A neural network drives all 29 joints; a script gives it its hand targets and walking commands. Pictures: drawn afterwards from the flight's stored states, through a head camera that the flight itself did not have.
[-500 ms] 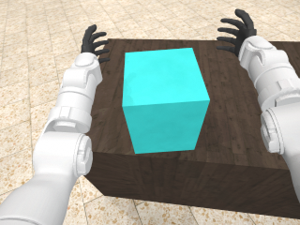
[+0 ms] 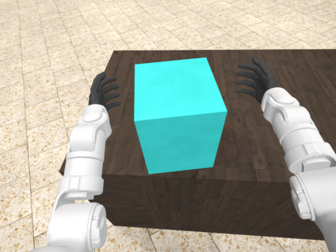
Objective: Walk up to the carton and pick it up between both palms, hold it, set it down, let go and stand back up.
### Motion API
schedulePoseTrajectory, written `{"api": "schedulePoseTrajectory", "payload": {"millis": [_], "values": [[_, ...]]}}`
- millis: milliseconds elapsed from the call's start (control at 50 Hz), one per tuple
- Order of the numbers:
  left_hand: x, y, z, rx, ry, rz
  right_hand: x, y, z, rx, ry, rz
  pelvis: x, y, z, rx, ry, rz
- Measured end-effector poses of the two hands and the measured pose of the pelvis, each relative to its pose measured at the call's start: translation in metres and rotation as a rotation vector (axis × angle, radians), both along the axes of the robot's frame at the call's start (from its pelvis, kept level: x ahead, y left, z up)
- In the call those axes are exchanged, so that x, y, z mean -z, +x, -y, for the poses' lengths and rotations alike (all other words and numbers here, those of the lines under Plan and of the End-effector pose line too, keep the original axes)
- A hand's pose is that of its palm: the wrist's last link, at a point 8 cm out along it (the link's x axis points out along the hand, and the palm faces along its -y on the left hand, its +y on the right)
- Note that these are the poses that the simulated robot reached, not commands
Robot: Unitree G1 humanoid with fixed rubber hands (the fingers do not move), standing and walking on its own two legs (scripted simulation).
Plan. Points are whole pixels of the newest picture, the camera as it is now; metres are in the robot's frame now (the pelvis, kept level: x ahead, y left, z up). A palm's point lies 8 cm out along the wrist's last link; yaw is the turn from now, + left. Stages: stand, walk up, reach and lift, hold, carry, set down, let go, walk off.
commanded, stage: set down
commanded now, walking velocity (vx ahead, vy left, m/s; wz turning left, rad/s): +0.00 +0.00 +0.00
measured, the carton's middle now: (176, 118) +0.46 +0.03 +0.03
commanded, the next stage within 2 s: none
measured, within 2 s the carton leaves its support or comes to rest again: neither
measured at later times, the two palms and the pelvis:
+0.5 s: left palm (106, 138) +0.34 +0.19 +0.10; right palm (273, 128) +0.37 -0.20 +0.10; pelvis +0.00 +0.00 +0.00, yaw -1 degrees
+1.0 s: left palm (112, 171) +0.28 +0.18 +0.05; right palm (281, 174) +0.29 -0.21 +0.04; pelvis +0.01 +0.00 +0.00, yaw -2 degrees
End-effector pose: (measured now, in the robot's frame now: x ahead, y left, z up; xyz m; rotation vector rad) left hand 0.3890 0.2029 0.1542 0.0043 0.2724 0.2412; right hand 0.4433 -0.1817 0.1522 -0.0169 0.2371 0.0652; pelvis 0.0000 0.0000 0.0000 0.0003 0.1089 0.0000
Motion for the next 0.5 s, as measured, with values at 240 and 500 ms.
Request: {"api": "schedulePoseTrajectory", "payload": {"millis": [240, 500], "values": [[0.021, -0.024, 0.011, 0.005, -0.017, -0.019, 0.019, -0.032, 0.012, 0.007, -0.016, -0.015, 0.0, -0.002, 0.0, 0.006, 0.008, 0.058], [0.05, -0.053, 0.015, 0.007, -0.016, -0.018, 0.054, -0.071, 0.019, 0.013, -0.01, 0.001, -0.001, 0.001, -0.001, 0.015, 0.01, 0.088]]}}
